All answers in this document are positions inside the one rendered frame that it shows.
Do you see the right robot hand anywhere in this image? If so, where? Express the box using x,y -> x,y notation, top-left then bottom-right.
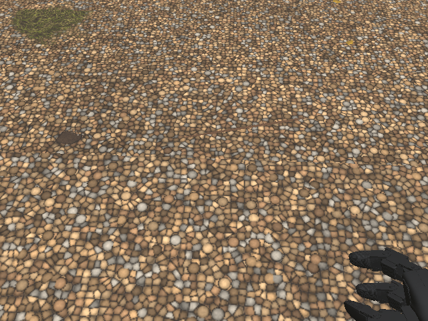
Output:
344,247 -> 428,321

